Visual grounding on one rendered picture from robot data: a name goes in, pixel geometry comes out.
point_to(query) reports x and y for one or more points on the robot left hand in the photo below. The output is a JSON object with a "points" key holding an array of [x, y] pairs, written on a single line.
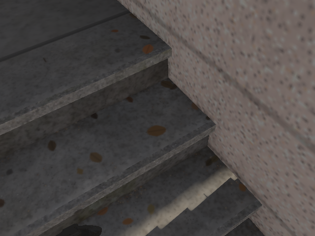
{"points": [[81, 230]]}

